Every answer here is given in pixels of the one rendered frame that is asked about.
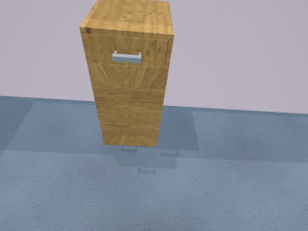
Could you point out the drawer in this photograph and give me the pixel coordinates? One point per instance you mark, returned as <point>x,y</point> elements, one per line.
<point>102,47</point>

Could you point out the cabinet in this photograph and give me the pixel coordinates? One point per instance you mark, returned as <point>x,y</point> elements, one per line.
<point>129,99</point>

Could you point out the handle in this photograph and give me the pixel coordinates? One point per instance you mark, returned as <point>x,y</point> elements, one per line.
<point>126,58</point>

